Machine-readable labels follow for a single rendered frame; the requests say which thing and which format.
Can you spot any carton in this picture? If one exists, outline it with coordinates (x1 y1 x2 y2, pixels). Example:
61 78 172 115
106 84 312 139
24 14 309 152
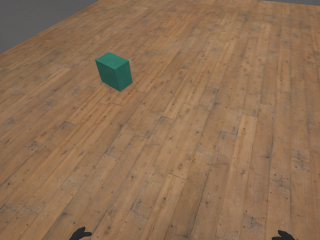
95 52 133 92

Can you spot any robot right hand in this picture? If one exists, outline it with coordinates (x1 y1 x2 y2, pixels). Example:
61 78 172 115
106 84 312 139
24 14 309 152
271 230 295 240

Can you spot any robot left hand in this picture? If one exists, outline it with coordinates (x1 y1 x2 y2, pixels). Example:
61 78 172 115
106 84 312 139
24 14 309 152
69 226 92 240

